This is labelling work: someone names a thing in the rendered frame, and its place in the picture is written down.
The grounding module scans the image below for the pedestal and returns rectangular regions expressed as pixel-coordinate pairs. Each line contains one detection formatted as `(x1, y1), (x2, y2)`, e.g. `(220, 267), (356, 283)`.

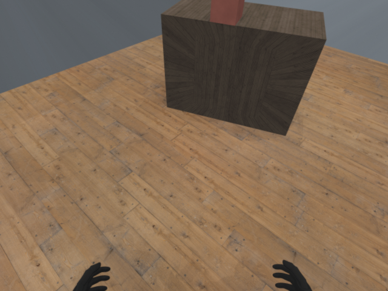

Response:
(161, 0), (327, 136)

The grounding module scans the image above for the carton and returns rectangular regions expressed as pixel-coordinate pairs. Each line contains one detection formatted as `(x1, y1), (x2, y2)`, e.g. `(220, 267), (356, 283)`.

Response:
(210, 0), (244, 26)

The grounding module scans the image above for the right robot hand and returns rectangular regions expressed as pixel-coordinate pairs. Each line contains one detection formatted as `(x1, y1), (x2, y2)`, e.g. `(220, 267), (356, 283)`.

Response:
(272, 260), (312, 291)

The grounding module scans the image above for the left robot hand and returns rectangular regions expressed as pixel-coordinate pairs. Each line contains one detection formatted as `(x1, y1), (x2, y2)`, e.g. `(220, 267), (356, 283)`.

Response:
(73, 263), (110, 291)

